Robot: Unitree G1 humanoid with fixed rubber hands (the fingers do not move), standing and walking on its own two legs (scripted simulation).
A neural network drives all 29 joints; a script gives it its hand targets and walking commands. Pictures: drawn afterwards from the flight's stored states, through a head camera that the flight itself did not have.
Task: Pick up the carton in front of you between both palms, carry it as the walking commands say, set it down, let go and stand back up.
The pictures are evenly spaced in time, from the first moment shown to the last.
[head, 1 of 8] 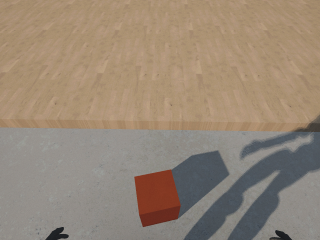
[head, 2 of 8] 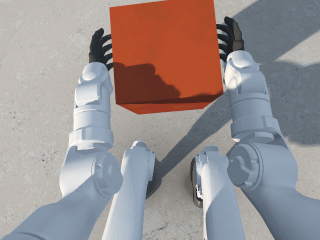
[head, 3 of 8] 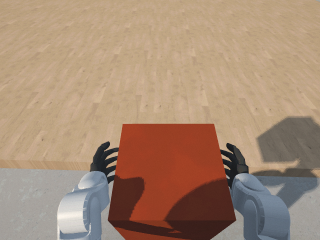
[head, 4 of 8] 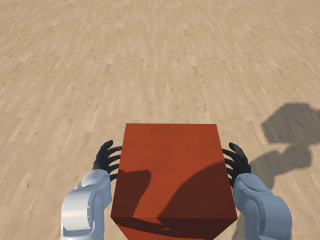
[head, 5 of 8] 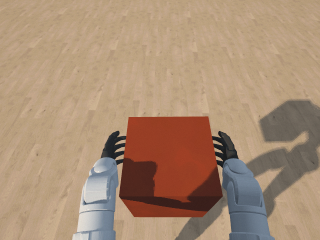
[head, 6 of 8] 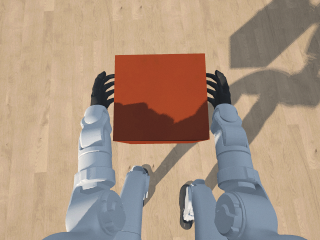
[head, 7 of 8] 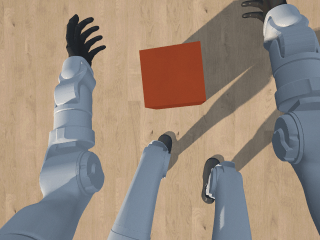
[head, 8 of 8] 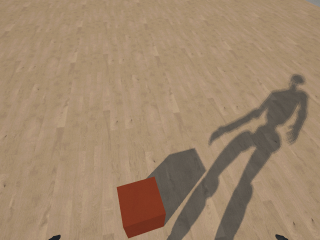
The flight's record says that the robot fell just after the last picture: no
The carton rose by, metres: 0.87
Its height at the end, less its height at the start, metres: +0.11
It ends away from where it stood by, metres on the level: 3.44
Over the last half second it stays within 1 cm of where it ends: yes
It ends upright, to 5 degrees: yes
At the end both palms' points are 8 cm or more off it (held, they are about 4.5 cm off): yes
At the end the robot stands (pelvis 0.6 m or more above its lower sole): yes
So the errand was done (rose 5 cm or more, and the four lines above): yes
